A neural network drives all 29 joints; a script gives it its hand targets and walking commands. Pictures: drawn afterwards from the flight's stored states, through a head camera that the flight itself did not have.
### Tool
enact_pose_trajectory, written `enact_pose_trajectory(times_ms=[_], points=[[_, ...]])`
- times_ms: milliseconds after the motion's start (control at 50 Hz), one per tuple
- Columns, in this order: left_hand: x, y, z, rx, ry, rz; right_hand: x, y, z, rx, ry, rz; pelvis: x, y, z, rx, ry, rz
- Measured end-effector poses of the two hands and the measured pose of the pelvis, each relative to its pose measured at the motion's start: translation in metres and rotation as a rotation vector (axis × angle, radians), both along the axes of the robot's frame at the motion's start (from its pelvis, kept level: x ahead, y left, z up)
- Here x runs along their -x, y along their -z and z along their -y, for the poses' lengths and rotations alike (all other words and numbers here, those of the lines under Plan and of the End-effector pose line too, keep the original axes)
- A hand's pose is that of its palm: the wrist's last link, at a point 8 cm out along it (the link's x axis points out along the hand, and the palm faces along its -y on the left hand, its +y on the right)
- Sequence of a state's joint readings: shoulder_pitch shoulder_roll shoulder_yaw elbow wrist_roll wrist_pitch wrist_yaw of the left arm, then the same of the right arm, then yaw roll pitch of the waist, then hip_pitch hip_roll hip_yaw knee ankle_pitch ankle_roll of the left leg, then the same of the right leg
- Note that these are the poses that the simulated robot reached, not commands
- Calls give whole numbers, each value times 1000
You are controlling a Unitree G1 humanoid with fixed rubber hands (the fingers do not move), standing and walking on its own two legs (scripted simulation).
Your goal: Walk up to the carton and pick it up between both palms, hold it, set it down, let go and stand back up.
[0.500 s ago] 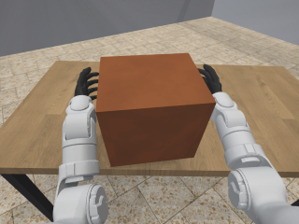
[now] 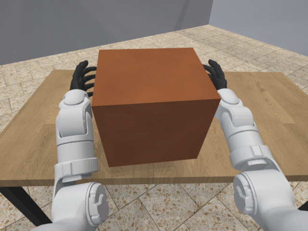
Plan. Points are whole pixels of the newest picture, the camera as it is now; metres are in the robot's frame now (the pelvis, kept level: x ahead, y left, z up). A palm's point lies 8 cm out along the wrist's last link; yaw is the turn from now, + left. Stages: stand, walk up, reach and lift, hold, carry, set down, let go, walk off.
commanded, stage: reach and lift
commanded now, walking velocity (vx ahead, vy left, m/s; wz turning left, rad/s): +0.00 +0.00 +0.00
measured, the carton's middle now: (150, 107) +0.39 +0.00 +0.17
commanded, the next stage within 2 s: hold in 1.08 s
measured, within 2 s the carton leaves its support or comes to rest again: neither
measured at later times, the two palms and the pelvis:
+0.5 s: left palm (75, 80) +0.38 +0.17 +0.26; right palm (219, 79) +0.37 -0.17 +0.26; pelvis +0.00 +0.00 +0.00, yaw +0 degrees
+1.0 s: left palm (73, 69) +0.38 +0.17 +0.29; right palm (223, 66) +0.37 -0.17 +0.29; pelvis +0.00 +0.00 +0.00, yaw +0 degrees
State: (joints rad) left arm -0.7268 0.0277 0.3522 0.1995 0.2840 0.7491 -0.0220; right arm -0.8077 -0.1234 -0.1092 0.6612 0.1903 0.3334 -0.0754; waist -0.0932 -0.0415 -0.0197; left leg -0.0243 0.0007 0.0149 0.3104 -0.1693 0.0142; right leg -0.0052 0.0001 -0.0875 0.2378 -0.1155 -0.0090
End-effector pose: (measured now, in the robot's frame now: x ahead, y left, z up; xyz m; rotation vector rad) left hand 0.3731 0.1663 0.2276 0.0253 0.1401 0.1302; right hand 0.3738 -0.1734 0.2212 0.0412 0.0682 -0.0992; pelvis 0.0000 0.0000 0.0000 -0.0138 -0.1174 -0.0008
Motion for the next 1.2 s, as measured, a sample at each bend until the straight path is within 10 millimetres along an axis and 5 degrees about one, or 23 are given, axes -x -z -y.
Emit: enact_pose_trajectory(times_ms=[1200], points=[[4,-67,-3,6,21,28,4,-81,-3,3,6,16,-2,0,4,3,8,-16]])
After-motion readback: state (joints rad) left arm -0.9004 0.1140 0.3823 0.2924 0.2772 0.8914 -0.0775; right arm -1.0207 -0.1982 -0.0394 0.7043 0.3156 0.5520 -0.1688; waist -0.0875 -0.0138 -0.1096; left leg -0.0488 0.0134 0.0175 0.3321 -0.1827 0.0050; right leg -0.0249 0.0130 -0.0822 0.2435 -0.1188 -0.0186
